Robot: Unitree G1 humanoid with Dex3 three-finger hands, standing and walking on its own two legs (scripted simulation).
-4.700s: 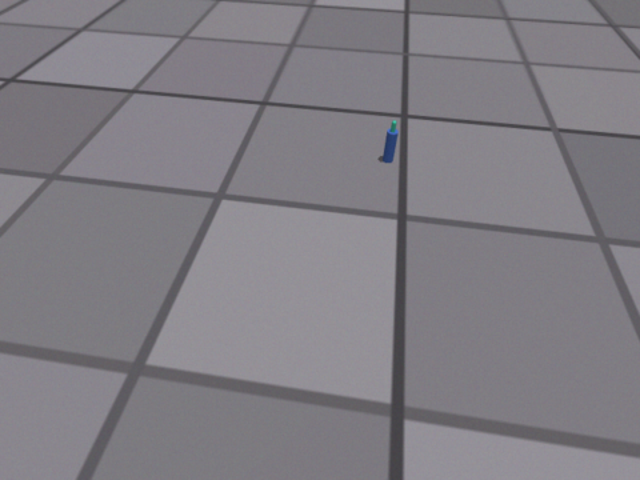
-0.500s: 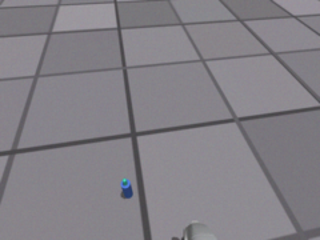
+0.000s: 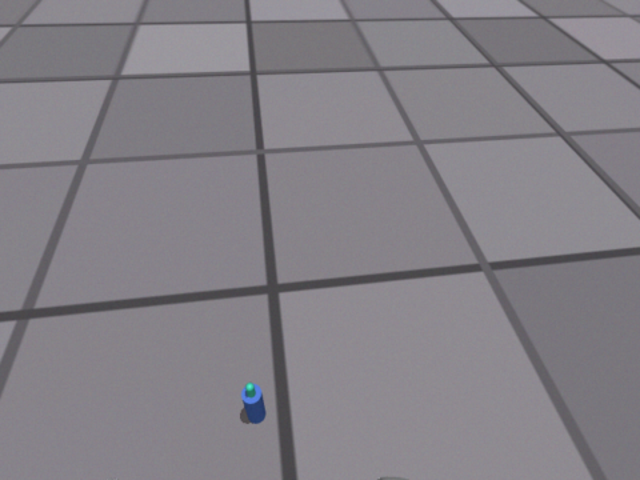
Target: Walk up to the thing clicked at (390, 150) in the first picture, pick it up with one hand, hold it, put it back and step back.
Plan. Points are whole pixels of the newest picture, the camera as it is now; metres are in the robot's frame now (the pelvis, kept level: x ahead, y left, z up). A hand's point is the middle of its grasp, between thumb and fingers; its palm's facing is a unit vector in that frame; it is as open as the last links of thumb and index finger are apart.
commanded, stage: walk up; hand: left
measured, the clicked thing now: (253, 401) +0.43 +0.17 -0.64
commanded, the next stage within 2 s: stand in 1.58 s
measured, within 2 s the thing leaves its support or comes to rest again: neither
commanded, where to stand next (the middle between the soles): +0.07 -0.02 m, yaw -1 degrees
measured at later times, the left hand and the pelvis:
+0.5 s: hand out of the picture +0.09 +0.25 -0.13, palm faces +0.01 -0.93 -0.36, open 7.4 cm; pelvis +0.02 -0.01 +0.02, yaw +1 degrees
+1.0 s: hand out of the picture +0.13 +0.23 -0.13, palm faces -0.03 -0.95 -0.31, open 7.3 cm; pelvis +0.04 -0.02 +0.03, yaw +0 degrees
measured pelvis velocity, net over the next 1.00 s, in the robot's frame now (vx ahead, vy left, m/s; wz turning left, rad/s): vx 0.04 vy -0.02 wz -0.01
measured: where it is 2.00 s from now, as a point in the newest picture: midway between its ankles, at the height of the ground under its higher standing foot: outside the picture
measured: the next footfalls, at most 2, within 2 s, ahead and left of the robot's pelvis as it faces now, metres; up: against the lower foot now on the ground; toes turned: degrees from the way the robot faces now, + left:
none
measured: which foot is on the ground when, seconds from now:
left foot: down 0.00-1.00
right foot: down 0.00-1.00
